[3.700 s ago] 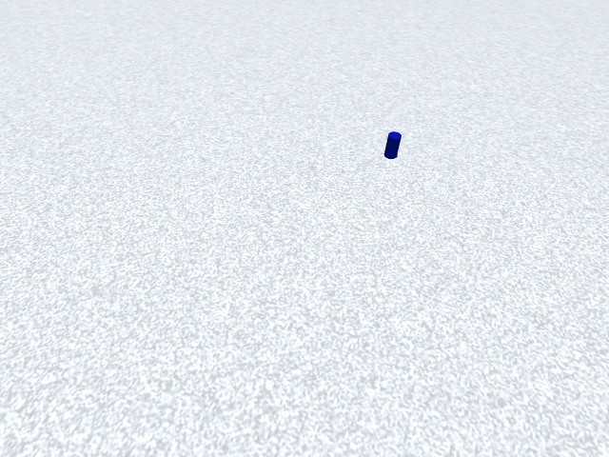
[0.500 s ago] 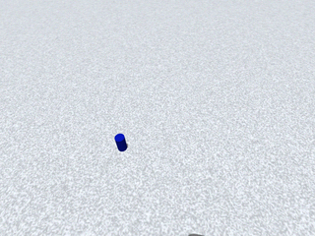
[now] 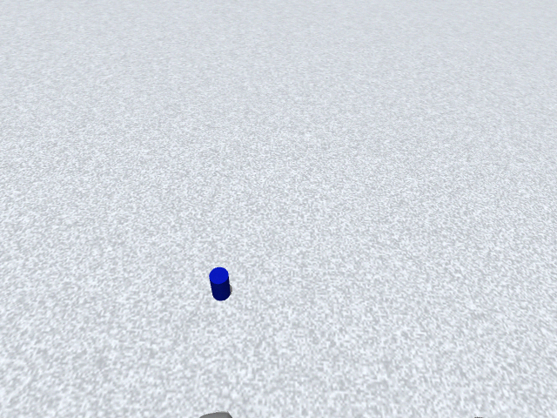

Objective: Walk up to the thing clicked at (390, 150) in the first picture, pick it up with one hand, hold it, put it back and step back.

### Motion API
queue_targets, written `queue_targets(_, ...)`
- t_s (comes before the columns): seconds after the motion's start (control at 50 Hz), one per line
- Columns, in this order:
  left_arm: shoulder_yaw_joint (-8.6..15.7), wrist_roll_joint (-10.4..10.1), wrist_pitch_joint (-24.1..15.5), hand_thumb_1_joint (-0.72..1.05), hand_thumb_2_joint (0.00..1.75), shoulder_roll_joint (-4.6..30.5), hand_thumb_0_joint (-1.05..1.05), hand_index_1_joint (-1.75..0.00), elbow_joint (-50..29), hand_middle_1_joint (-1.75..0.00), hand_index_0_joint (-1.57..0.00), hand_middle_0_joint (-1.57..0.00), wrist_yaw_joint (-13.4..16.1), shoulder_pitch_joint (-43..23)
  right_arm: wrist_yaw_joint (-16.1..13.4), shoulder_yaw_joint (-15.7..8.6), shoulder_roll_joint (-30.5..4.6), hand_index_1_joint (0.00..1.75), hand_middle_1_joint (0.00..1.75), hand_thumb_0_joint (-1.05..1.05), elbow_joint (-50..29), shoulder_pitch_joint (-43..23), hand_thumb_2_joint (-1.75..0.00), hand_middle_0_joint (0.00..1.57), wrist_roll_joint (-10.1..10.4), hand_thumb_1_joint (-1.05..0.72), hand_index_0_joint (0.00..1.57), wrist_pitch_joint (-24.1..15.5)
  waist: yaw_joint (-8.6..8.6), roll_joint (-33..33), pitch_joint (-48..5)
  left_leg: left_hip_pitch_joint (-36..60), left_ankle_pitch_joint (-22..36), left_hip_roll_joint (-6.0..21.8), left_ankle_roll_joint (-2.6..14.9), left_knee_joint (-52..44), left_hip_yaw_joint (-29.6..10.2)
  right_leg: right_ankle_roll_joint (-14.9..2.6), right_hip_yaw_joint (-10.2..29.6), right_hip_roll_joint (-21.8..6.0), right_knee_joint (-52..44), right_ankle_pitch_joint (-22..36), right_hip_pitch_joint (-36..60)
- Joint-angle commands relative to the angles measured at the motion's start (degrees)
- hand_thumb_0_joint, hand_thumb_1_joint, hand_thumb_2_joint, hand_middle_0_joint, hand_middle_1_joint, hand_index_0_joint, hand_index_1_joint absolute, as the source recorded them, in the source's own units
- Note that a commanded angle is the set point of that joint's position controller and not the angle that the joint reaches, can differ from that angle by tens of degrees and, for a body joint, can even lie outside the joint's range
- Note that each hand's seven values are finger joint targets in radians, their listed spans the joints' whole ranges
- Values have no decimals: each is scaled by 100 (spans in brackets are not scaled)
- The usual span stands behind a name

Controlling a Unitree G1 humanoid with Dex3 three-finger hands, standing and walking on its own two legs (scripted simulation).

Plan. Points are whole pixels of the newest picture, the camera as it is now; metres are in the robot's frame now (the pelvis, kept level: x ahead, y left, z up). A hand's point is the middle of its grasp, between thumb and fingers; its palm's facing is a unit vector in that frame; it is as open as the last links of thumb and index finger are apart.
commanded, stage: walk up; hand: left
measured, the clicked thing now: (220, 284) +0.68 +0.21 -0.69
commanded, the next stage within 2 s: none
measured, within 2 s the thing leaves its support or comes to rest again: neither
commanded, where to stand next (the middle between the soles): +0.34 +0.00 m, yaw -1 degrees
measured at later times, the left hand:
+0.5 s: hand (129, 360) +0.23 +0.25 -0.11, palm faces -0.04 -0.90 -0.44, open 7.4 cm
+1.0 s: hand (143, 313) +0.33 +0.27 -0.15, palm faces -0.08 -0.92 -0.37, open 7.4 cm
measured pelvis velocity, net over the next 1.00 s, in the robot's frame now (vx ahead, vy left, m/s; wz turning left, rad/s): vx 0.26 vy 0.00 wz -0.03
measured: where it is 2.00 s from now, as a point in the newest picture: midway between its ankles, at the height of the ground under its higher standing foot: (272, 402)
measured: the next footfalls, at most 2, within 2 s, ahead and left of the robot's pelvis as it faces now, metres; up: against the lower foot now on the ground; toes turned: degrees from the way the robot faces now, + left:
right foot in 0.40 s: +0.26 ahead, -0.15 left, +0.00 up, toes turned -5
left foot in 0.78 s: +0.36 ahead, +0.12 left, +0.00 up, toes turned -1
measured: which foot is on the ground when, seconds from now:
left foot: down 0.00-0.42, up 0.44-0.76, down 0.78-1.00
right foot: up 0.00-0.38, down 0.40-0.80, up 0.82-1.00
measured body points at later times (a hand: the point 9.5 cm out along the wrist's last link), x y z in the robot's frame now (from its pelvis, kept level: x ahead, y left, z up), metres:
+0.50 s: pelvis +0.16 -0.03 +0.01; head +0.18 -0.06 +0.46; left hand +0.23 +0.30 -0.08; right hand +0.19 -0.35 -0.13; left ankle +0.12 +0.10 -0.67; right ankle +0.22 -0.15 -0.72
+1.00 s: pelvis +0.26 +0.00 +0.00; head +0.29 +0.01 +0.45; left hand +0.33 +0.31 -0.12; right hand +0.33 -0.32 -0.10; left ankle +0.33 +0.13 -0.72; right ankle +0.29 -0.13 -0.70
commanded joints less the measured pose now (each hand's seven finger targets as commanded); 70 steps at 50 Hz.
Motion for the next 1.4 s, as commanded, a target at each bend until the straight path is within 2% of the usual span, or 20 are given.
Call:
queue_targets(0.0,219,-68,-162,90,90,1263,0,-30,-462,-30,-20,-20,118,-50,-216,-474,-1738,30,30,0,-336,732,-90,20,189,-90,20,-117,-388,651,-143,1590,-1591,1818,1040,-2338,-2960,-162,987,50,2039,226,-2467)
queue_targets(0.08,265,-35,-97,90,90,1156,0,-30,-127,-30,-20,-20,-10,374,-226,-338,-1429,30,30,0,-462,288,-90,20,147,-90,20,-181,-164,1092,-99,984,-1003,1277,885,-2446,-1483,40,633,-206,1174,856,-1851)
queue_targets(0.28,283,19,-180,90,90,936,0,-30,-299,-30,-20,-20,-128,-473,-159,-377,-1559,30,30,0,-609,349,-90,20,101,-90,20,-98,-305,914,64,825,-1293,1185,1017,-2222,-999,131,135,-91,-1131,1490,-1294)
queue_targets(0.36,411,53,-338,90,90,1139,0,-30,-18,-30,-20,-20,8,357,-154,-209,-1185,30,30,0,-689,328,-90,20,99,-90,20,7,192,8,-494,140,-780,784,645,-364,-522,13,159,218,-1975,1350,845)
queue_targets(0.38,526,89,-398,90,90,1476,0,-30,37,-30,-20,-20,92,803,-153,-88,-831,30,30,0,-723,480,-90,20,118,-90,20,-4,408,-1125,-716,-456,-857,276,408,1234,-80,-211,1375,-554,-2731,302,1439)
queue_targets(0.4,596,46,-441,90,90,1998,0,-30,-105,-30,-20,-20,145,815,-157,-37,-710,30,30,0,-773,608,-90,20,129,-90,20,35,328,-1619,-592,-1626,-1877,-401,46,2347,-88,-772,3949,-1962,-3589,-422,1607)
queue_targets(0.42,561,-27,-391,90,90,2001,0,-30,-169,-30,-20,-20,131,572,-236,-195,-1302,30,30,0,-649,286,-90,20,74,-90,20,93,323,-893,-308,-1728,-1994,-57,47,2702,-619,-1344,4264,-2252,-3509,-310,1193)
queue_targets(0.52,392,-66,-379,90,90,1436,0,-30,-417,-30,-20,-20,167,-79,-149,-240,-1196,30,30,0,-173,746,-90,20,105,-90,20,155,-88,-751,-222,-937,-918,298,-109,1992,-690,-1018,1582,-1164,-3174,1646,380)
queue_targets(0.58,383,-10,-368,90,90,1435,0,-30,-520,-30,-20,-20,175,-64,-93,-247,-1058,30,30,0,-212,445,-90,20,36,-90,20,216,-15,-748,-56,-745,-714,326,-223,1328,-476,-1106,1218,-1137,-3193,1716,-18)
queue_targets(0.66,235,16,-267,90,90,1317,0,-30,-579,-30,-20,-20,224,-296,-180,-180,-798,30,30,0,-162,140,-90,20,67,-90,20,191,-48,-732,-268,349,-95,185,-238,375,-208,-1020,693,-1056,-2452,3431,-582)
queue_targets(0.74,77,-66,-92,90,90,1027,0,-30,-558,-30,-20,-20,279,-588,-323,-218,-1004,30,30,0,147,460,-90,20,71,-90,20,97,-369,1,-617,1650,845,15,9,-770,-204,-492,352,-561,-1056,2530,-1111)
queue_targets(0.78,-19,-92,-33,90,90,744,0,-30,-591,-30,-20,-20,236,-109,-313,-426,-1881,30,30,0,28,769,-90,20,62,-90,20,24,-374,1417,-748,2088,-976,1829,901,-1902,-3117,-101,19,521,678,-653,-2273)
queue_targets(0.8,108,-19,10,90,90,1122,0,-30,-399,-30,-20,-20,311,-182,-304,-519,-2092,30,30,0,23,675,-90,20,130,-90,20,46,-474,1383,-690,1940,-1519,2188,1422,-2046,-3719,-102,411,235,1248,-933,-2348)
queue_targets(0.88,150,-32,-9,90,90,1088,0,-30,-75,-30,-20,-20,260,4,-391,-310,-1598,30,30,0,-124,13,-90,20,78,-90,20,60,-134,1394,-410,1104,-231,1443,1094,-1548,-2006,-76,522,-72,484,-297,-1743)
queue_targets(1.0,230,103,-34,90,90,874,0,-30,307,-30,-20,-20,284,124,-376,-29,-1081,30,30,0,-241,-658,-90,20,132,-90,20,202,149,824,-551,-411,-517,954,501,-584,-1069,-68,219,264,-1646,1167,363)
queue_targets(1.04,299,159,-128,90,90,1525,0,-30,43,-30,-20,-20,308,-598,-391,118,-589,30,30,0,-175,-488,-90,20,189,-90,20,260,-106,-838,-207,-723,-1464,-48,-105,630,-362,-716,3046,-1456,-3279,-138,-418)
queue_targets(1.06,295,123,-92,90,90,1679,0,-30,-11,-30,-20,-20,277,-1048,-452,-28,-1014,30,30,0,23,-540,-90,20,173,-90,20,282,-112,-717,-78,12,-1927,45,-91,1061,-541,-1181,3080,-1764,-3171,-60,-1172)
queue_targets(1.14,70,12,-34,90,90,1064,0,-30,88,-30,-20,-20,250,-1381,-444,8,-976,30,30,0,546,-125,-90,20,202,-90,20,148,-383,-500,-512,1230,51,171,18,-599,-627,-415,1216,-703,-2091,1907,-944)
queue_targets(1.18,21,-57,4,90,90,907,0,-30,237,-30,-20,-20,224,-1204,-433,0,-1258,30,30,0,524,-552,-90,20,161,-90,20,81,-119,-67,-794,977,305,659,246,-943,-1391,-102,720,-149,-1845,1670,-472)
queue_targets(1.38,-38,-84,55,90,90,856,0,-30,747,-30,-20,-20,231,-1748,-431,192,-1050,30,30,0,1089,-978,-90,20,188,-90,20,126,-115,206,-660,1013,707,522,71,-1435,-1041,-88,670,-313,-2500,1889,285)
